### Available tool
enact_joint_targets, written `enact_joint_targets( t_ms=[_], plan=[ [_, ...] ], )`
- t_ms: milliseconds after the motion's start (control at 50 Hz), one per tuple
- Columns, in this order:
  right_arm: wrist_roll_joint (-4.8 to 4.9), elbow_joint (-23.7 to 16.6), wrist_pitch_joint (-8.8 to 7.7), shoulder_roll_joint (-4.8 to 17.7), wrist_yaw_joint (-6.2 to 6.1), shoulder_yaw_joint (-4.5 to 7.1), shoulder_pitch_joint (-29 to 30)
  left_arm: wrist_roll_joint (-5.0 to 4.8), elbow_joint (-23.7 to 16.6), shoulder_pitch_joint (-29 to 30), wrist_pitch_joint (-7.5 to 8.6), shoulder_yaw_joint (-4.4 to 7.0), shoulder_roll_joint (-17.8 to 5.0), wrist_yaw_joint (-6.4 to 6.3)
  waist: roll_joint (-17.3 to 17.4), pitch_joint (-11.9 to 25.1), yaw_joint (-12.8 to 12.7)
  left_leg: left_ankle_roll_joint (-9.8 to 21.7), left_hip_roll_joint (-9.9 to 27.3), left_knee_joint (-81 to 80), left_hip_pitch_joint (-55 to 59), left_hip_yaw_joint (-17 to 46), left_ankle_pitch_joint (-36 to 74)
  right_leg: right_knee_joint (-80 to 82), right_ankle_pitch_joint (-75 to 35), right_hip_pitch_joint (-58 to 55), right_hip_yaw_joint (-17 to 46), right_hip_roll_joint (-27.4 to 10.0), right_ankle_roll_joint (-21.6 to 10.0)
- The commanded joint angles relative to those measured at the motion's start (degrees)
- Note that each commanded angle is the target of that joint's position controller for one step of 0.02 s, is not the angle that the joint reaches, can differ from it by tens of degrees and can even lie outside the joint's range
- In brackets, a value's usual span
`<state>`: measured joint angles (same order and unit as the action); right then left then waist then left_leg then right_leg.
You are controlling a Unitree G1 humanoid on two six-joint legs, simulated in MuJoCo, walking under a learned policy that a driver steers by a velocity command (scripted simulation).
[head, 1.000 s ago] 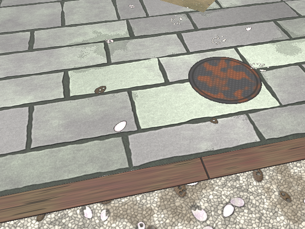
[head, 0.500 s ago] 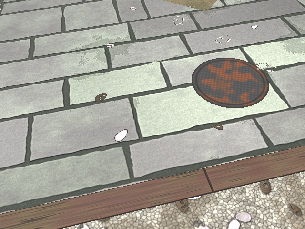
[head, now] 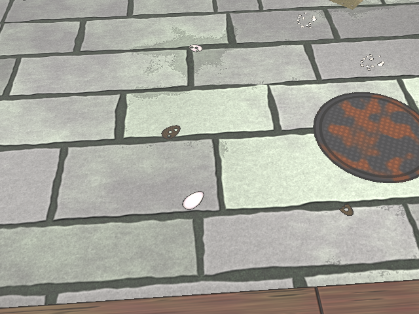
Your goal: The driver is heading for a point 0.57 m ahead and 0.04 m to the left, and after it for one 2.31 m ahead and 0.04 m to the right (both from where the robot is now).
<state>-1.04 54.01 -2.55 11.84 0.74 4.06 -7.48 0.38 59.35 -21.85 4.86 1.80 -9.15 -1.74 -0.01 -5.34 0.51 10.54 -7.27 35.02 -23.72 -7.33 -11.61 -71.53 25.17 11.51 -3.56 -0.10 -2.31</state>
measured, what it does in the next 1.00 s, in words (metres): walks ahead: right foot, then left foot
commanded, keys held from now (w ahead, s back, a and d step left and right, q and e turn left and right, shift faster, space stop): q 0.08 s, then s+q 0.14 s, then s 0.26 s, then no key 0.10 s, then w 0.42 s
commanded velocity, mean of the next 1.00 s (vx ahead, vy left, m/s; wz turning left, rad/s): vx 0.09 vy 0.00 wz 0.24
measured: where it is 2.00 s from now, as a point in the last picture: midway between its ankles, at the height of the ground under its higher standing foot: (196, 271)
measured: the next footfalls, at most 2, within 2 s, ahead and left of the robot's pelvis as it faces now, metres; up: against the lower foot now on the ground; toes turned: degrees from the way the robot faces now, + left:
right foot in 0.56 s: +0.22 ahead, -0.12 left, +0.00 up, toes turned +16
left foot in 1.00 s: +0.14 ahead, +0.06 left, +0.00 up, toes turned +13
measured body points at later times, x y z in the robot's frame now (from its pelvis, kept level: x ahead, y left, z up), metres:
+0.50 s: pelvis +0.12 -0.03 +0.02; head +0.15 -0.03 +0.47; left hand +0.21 +0.25 -0.10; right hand +0.24 -0.29 -0.11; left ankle +0.08 +0.02 -0.71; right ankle +0.20 -0.13 -0.69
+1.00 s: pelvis +0.14 -0.03 +0.03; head +0.14 -0.03 +0.48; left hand +0.12 +0.25 -0.10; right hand +0.28 -0.28 -0.09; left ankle +0.10 +0.05 -0.71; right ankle +0.18 -0.13 -0.71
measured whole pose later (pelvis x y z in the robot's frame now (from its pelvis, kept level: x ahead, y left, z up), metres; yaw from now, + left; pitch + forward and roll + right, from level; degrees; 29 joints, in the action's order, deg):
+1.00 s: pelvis +0.14 -0.03 +0.03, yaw +13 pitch +1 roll -1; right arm -1.5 48.6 -0.5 15.7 0.1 1.2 -16.0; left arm 0.2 48.6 -20.0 -1.2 2.9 -15.7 0.0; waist 0.0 2.1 -0.7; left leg 4.0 -1.4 24.8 -10.2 -1.2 -20.7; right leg -26.0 14.6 14.6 1.6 2.7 -3.3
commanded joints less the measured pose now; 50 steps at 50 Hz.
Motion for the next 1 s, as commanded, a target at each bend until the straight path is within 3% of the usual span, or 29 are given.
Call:
enact_joint_targets(
  t_ms=[20,60,100,140,200,260,340,420,480,520,540,560,580,600,620,640,660,680,760,800,900,940,980,1000],
  plan=[
    [0.48,-0.7,0.02,7.1,-0.77,1.72,-7.5,0.21,-6.9,1.1,1.19,1.83,-7.6,-0.08,-5.3,5.9,0.1,11.0,22.5,-17.3,20.8,29.3,37.1,-10.4,-4.8,23.7,5.9,-2.6,0.7],
    [0.94,-1.1,-0.34,5.5,-1.34,0.93,-7.6,1.41,-7.7,0.3,-1.50,2.04,-6.6,-0.12,-4.0,5.3,-2.3,7.6,18.0,-17.7,12.9,22.1,40.9,-3.1,-4.9,18.1,6.0,-4.3,2.1],
    [0.85,-1.5,-0.84,7.6,-1.40,1.13,-8.8,1.27,-9.4,1.6,-3.53,2.01,-5.7,-0.22,-2.0,5.6,-3.0,5.7,15.4,-16.4,10.8,19.0,49.7,2.1,-5.7,17.4,5.0,-3.6,3.6],
    [0.68,-2.4,-0.52,9.7,-1.48,1.51,-10.4,1.11,-11.3,4.3,-4.45,2.02,-6.1,-0.37,0.4,6.9,-2.5,2.3,13.6,-13.9,12.0,17.1,58.7,6.4,-9.2,19.5,4.0,-2.8,4.2],
    [1.05,-4.2,1.02,9.9,-1.93,1.43,-13.0,0.94,-14.5,9.6,-5.50,2.06,-7.8,-0.48,3.7,9.7,-0.5,-2.7,12.4,-11.0,16.3,17.8,61.7,9.3,-13.7,23.7,3.8,-1.9,4.3],
    [1.14,-6.0,2.65,9.7,-2.93,1.26,-14.4,0.90,-16.6,12.7,-6.44,1.81,-8.6,-0.35,4.4,10.8,0.8,-5.2,12.8,-9.4,20.4,19.7,60.1,11.5,-15.9,26.6,4.4,-1.9,3.7],
    [0.37,-7.8,4.27,9.2,-3.65,0.84,-14.8,0.45,-18.3,15.2,-7.15,1.11,-9.0,-0.37,5.4,9.3,2.0,-4.9,14.3,-8.5,23.0,21.9,58.9,16.7,-13.8,25.9,5.1,-1.5,3.0],
    [-0.49,-9.2,5.54,10.3,-3.50,0.84,-13.9,-0.19,-18.9,15.0,-7.31,0.77,-10.3,-0.62,4.6,7.4,2.4,-1.6,16.6,-7.2,23.5,24.4,60.3,21.5,-7.5,22.1,5.7,-0.8,1.8],
    [-0.50,-9.8,5.97,11.0,-3.30,0.83,-12.1,-0.55,-18.7,13.3,-7.11,0.57,-10.6,-0.89,4.0,6.8,2.3,0.0,17.4,-5.7,23.0,26.3,59.3,27.8,-4.2,17.0,6.1,-0.3,0.7],
    [-0.13,-10.5,5.98,11.1,-3.14,0.63,-9.6,-0.79,-18.3,11.2,-6.90,0.42,-10.3,-0.91,3.6,7.4,1.2,-0.3,16.5,-5.5,20.3,27.3,50.0,35.7,-6.1,9.9,5.8,-0.2,-0.2],
    [0.37,-10.9,5.94,11.1,-3.11,0.44,-7.9,-0.60,-18.0,9.8,-6.66,0.29,-9.9,-0.93,2.8,7.2,-0.2,-1.7,14.8,-4.8,17.1,27.2,41.7,43.7,-11.8,4.2,5.8,-0.5,-0.8],
    [0.83,-11.3,5.63,10.9,-3.02,0.24,-8.0,-0.08,-18.4,9.2,-6.16,0.42,-11.0,-1.15,-0.3,8.2,-0.6,-4.1,11.8,-2.6,12.4,26.1,28.0,50.2,-25.4,-3.2,10.6,-4.3,-2.2],
    [0.72,-11.7,5.44,8.1,-2.96,-0.22,-13.0,0.27,-20.1,10.7,-5.98,1.02,-15.8,-1.33,-13.2,11.3,2.6,-6.4,3.8,7.4,6.4,18.7,-5.0,49.3,-53.1,-10.0,24.0,-18.2,-7.0],
    [0.51,-10.4,6.43,9.9,-3.31,0.38,-13.2,-0.26,-19.7,9.0,-6.02,0.05,-13.3,-0.84,-15.5,14.5,-0.4,-7.8,-1.8,14.6,6.6,14.5,-26.5,51.9,-55.9,-5.2,30.6,-23.8,-15.6],
    [-0.09,-9.9,6.63,10.9,-3.18,0.55,-11.3,0.29,-19.2,8.3,-5.60,-0.72,-11.3,-0.27,-8.4,12.6,0.0,-8.5,-0.3,19.7,6.4,16.6,-24.7,54.9,-39.0,-2.3,29.9,-21.1,-15.6],
    [-0.15,-9.4,6.51,9.6,-2.68,0.15,-9.9,0.53,-18.8,10.3,-5.46,-0.97,-10.2,0.02,-5.5,9.8,0.9,-9.2,1.4,19.6,5.2,16.6,-20.6,57.6,-17.7,-0.2,26.6,-16.8,-12.8],
    [-0.29,-8.9,6.27,9.1,-2.03,-0.12,-9.8,0.97,-18.2,10.8,-5.66,-0.74,-10.8,0.33,-5.9,7.5,1.4,-9.9,2.4,17.9,3.6,15.1,-18.1,60.9,-0.2,0.2,24.7,-13.2,-9.9],
    [-0.84,-9.1,6.00,9.5,-1.28,-0.18,-9.1,0.83,-17.3,9.8,-5.82,0.06,-13.0,0.31,-9.2,4.9,1.0,-10.6,2.7,17.4,1.0,12.5,-16.8,63.2,5.7,-0.5,24.4,-11.7,-8.8],
    [-0.72,-8.4,4.43,8.7,0.10,-0.73,-6.8,-0.05,-15.0,4.8,-5.05,1.21,-14.5,0.83,-6.2,4.0,-0.9,-11.9,4.0,14.1,-2.1,8.3,-13.1,65.1,4.3,-5.6,22.7,-10.5,-8.7],
    [-0.66,-8.5,3.75,8.1,0.31,-1.05,-5.8,0.03,-14.2,3.8,-4.41,1.65,-14.6,1.01,-7.2,4.3,-1.2,-11.7,4.7,11.4,-1.3,7.5,-12.7,65.4,4.5,-5.4,21.9,-10.3,-9.1],
    [-0.44,-8.5,2.57,7.5,0.01,-1.80,-6.4,0.13,-14.0,4.4,-4.49,2.52,-15.0,1.59,-8.6,4.0,-0.7,-8.7,5.0,1.5,7.4,5.5,-14.4,64.5,7.2,2.8,20.4,-10.4,-9.9],
    [-0.24,-7.4,2.17,7.0,-0.42,-2.08,-9.8,-0.17,-14.4,5.8,-5.03,2.85,-15.1,1.75,-7.5,3.6,1.0,-6.9,4.7,-6.4,14.8,3.6,-9.2,62.0,8.4,8.6,19.1,-9.6,-9.4],
    [-0.32,-4.8,1.62,7.3,-1.06,-2.11,-16.8,-0.33,-15.4,8.6,-5.46,2.70,-13.5,1.53,-3.6,2.4,4.6,-5.2,4.6,-14.4,27.5,4.2,-6.7,54.1,12.5,20.6,15.9,-6.1,-6.5],
    [-0.89,-4.0,0.99,10.1,-1.57,-1.73,-21.2,-0.19,-17.5,11.5,-5.05,1.55,-9.2,1.64,5.8,2.3,6.4,-3.8,15.1,-22.0,32.6,18.6,-19.6,39.8,10.6,29.6,10.9,-1.4,-3.9]
  ],
)
Keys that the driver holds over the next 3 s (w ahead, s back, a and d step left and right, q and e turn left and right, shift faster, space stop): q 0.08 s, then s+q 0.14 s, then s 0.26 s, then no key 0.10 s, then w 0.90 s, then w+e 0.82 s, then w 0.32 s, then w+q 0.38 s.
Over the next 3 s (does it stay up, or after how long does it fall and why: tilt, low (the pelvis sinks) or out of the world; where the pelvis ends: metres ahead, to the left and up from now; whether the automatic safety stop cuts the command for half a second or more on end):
stays up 1.12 0.05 -0.14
